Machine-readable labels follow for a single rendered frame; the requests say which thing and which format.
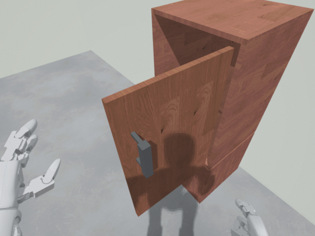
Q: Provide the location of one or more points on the cupboard door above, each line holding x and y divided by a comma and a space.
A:
175, 112

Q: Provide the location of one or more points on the robot left hand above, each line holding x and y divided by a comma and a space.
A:
16, 156

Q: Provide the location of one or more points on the robot right hand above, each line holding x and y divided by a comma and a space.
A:
253, 226

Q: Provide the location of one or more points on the handle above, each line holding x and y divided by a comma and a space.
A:
145, 155

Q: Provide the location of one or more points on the robot left forearm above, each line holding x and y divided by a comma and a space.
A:
9, 220

